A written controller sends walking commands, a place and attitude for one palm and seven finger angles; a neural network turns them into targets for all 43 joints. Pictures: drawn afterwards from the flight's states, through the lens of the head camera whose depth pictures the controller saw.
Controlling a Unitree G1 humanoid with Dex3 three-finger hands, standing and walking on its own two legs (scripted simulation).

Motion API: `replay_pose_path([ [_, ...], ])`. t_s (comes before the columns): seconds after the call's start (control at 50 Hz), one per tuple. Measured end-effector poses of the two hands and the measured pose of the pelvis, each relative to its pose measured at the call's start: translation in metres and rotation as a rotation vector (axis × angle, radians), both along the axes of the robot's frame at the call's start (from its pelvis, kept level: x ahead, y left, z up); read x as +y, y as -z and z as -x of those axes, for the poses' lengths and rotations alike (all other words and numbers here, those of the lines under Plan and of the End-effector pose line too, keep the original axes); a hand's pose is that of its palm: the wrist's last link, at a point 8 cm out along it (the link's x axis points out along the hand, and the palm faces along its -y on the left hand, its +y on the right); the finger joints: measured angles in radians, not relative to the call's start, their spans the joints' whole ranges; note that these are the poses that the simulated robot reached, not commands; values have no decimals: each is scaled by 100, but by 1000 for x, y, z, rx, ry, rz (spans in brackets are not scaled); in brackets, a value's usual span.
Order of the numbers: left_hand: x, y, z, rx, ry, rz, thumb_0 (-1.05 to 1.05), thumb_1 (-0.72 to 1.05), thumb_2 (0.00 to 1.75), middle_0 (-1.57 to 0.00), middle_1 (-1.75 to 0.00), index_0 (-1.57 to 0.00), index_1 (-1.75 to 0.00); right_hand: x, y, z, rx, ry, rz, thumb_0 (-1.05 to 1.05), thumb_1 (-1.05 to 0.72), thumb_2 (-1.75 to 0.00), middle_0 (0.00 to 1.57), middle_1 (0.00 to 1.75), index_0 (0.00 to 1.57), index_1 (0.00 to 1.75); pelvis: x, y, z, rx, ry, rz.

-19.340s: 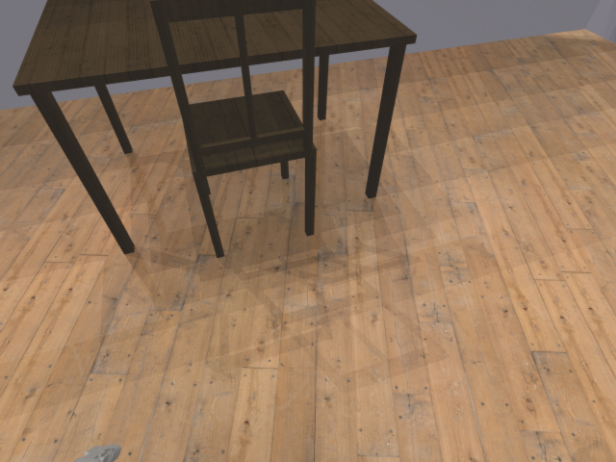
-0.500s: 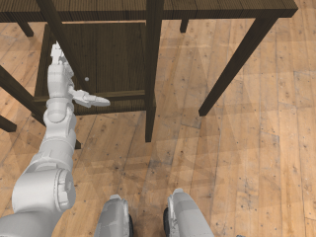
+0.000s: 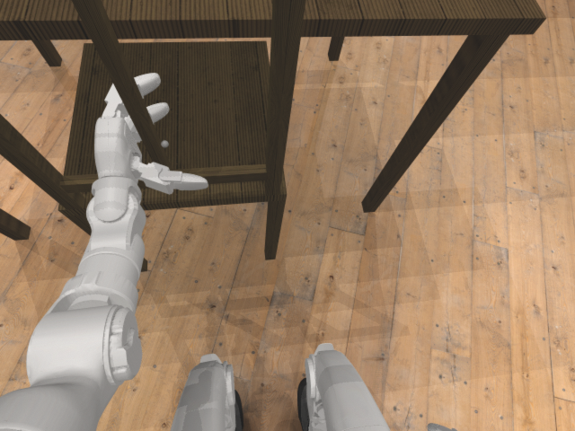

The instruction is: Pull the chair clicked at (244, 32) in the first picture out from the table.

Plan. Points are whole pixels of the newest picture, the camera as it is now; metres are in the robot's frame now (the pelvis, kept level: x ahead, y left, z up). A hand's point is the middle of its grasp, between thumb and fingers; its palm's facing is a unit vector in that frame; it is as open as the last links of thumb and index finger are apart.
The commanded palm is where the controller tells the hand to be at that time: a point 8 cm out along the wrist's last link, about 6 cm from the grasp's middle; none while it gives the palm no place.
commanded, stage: hook a spindle and tug to test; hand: left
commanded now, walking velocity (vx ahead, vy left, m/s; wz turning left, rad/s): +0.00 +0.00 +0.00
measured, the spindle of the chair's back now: (132, 100) +0.53 +0.16 +0.08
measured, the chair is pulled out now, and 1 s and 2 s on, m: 0.00 0.04 0.17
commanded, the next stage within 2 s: step backward, pulling the chair out in 1.08 s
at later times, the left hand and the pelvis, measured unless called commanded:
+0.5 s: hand (162, 142) +0.50 +0.14 +0.03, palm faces +0.04 -1.00 -0.02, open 5.1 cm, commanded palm +0.46 +0.17 +0.03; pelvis +0.01 +0.00 +0.00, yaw +0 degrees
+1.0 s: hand (165, 168) +0.46 +0.13 +0.03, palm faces +0.04 -1.00 -0.02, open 5.1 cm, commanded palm +0.43 +0.17 +0.03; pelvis +0.02 +0.00 +0.02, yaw +0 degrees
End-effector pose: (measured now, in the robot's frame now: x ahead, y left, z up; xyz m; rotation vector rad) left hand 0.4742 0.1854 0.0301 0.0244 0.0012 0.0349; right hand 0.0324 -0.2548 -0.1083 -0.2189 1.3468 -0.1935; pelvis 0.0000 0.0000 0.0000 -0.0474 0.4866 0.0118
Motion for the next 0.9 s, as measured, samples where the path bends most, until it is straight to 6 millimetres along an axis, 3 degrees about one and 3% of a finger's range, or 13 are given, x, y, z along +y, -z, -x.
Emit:
replay_pose_path([
  [0.24, 2, 1, -4, 9, -8, 2, -1, 5, 54, -46, -132, -45, -132, 1, 0, 7, 28, 11, -3, 1, -91, -90, 21, 30, 20, 30, 1, 0, -2, 7, 2, 1],
  [0.52, 3, 0, -2, 10, -10, 9, 1, 74, 83, -49, -145, -47, -144, 2, -4, -1, 16, 15, -7, 1, -91, -90, 21, 30, 20, 30, 2, -4, -7, 5, 5, 1],
  [0.9, -1, 0, 27, 14, -4, 11, 1, 77, 81, -46, -145, -45, -145, 5, -10, -39, -71, -3, -32, 1, -91, -90, 20, 30, 20, 30, 1, -14, -18, -17, 9, -8],
])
